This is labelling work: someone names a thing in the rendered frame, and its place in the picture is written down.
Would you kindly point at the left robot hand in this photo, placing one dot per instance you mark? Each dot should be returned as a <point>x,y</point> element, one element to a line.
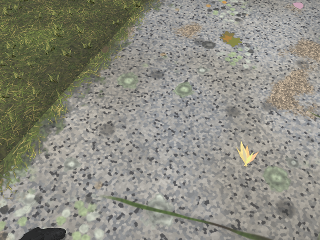
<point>44,234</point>

